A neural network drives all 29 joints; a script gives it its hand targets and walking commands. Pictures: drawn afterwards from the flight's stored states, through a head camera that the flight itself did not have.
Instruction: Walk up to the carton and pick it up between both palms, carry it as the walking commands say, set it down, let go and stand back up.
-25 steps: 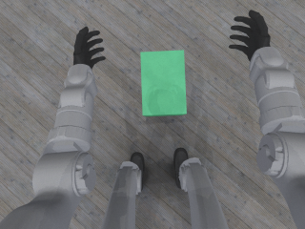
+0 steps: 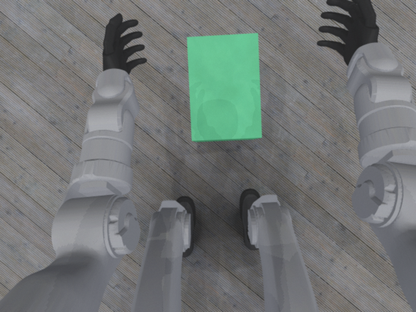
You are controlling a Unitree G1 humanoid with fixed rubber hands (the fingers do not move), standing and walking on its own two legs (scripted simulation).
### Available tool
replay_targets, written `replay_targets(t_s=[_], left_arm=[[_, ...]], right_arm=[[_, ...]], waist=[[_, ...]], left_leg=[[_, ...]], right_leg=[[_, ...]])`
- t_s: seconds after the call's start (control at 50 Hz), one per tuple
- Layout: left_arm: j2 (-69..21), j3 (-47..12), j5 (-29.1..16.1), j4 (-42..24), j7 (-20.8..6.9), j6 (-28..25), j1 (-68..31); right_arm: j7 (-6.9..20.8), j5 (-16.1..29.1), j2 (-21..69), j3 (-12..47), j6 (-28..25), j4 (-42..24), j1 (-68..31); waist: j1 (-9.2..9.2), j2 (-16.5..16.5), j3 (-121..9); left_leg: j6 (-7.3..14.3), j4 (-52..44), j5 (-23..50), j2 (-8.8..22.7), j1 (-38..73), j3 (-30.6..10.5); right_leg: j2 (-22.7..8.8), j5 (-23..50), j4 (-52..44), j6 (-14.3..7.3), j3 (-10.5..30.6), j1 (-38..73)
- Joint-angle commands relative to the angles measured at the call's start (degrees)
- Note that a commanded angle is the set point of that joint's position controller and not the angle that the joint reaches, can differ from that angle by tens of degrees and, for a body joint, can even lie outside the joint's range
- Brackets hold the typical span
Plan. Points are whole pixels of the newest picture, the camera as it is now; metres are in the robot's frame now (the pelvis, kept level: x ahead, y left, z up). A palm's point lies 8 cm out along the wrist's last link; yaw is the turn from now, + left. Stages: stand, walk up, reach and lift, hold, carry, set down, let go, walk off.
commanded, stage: reach and lift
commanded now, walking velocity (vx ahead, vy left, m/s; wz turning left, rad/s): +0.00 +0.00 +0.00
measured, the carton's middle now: (223, 94) +0.54 -0.04 -0.49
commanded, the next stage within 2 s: none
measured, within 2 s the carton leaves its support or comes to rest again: neither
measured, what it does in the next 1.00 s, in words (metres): lowers itself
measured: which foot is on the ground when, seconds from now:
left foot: down 0.00-1.00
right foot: down 0.00-1.00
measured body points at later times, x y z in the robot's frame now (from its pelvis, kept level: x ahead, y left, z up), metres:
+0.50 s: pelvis -0.03 +0.00 -0.13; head +0.33 -0.03 +0.14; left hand +0.53 +0.14 -0.28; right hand +0.53 -0.24 -0.28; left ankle +0.07 +0.12 -0.54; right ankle +0.09 -0.11 -0.54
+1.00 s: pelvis -0.03 +0.00 -0.21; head +0.35 -0.02 +0.02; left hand +0.51 +0.15 -0.42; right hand +0.52 -0.23 -0.41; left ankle +0.07 +0.12 -0.54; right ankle +0.09 -0.11 -0.54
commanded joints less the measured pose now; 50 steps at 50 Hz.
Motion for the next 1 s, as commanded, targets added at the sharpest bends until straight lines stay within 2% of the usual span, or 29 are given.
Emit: replay_targets(t_s=[0.0,0.12,0.32,0.64,0.8,0.82,0.9,0.98], left_arm=[[5.1,-1.9,-1.6,-7.0,1.0,-0.6,-13.8],[7.9,-4.4,-5.1,-7.3,2.2,-0.2,-17.3],[10.1,-5.5,-7.8,-0.9,2.1,-1.3,-21.4],[13.2,-9.4,-12.5,6.2,1.7,-4.7,-26.5],[14.2,-11.3,-14.5,9.0,1.4,-6.3,-28.9],[14.2,-11.8,-14.6,9.8,1.3,-6.4,-29.4],[14.6,-12.5,-14.7,10.8,1.2,-6.9,-31.9],[15.0,-13.2,-15.1,12.4,0.7,-7.7,-33.3]], right_arm=[[-0.7,1.2,-9.6,0.6,-0.8,-6.2,-14.4],[-2.2,4.7,-11.2,4.5,0.0,-8.1,-18.1],[-4.2,7.6,-11.9,8.0,-0.4,-3.9,-21.9],[-6.1,13.0,-13.1,13.1,-3.5,2.4,-26.9],[-6.4,15.0,-13.7,15.1,-5.0,5.1,-28.9],[-6.4,15.0,-13.9,14.9,-5.2,5.6,-29.4],[-6.3,15.8,-14.7,14.8,-6.0,6.4,-31.5],[-6.3,14.7,-15.4,14.4,-6.8,9.9,-30.3]], waist=[[-1.48,-1.0,-59.8],[-0.90,-2.0,-64.6],[-1.02,-3.4,-58.5],[-1.51,-3.3,-52.0],[-1.69,-2.8,-48.2],[-2.16,-2.6,-46.6],[-1.66,0.1,-42.4],[-3.35,0.5,-37.8]], left_leg=[[-4.2,0.4,17.5,-3.8,27.5,3.0],[-3.9,7.1,15.0,-3.6,23.1,3.8],[-2.9,16.3,8.3,-3.1,12.7,4.0],[-2.2,30.0,8.0,-2.4,4.6,3.2],[-2.4,35.4,8.8,-2.0,2.7,2.5],[-2.3,35.8,8.2,-1.8,2.7,2.1],[-2.6,37.5,8.3,-1.8,1.4,1.9],[-2.9,39.1,9.3,-1.8,-0.3,1.1]], right_leg=[[3.0,19.8,-0.1,2.2,-3.2,31.6],[2.3,18.8,6.3,2.3,-2.9,30.3],[1.3,12.2,15.1,2.2,-2.6,23.0],[-0.6,12.0,28.7,1.9,-1.1,18.9],[-1.4,12.7,34.1,1.7,-0.4,16.8],[-1.4,11.6,34.4,1.6,-0.5,14.9],[-1.6,10.9,36.1,1.1,-0.1,11.9],[-1.7,12.4,37.9,0.9,-0.2,9.6]])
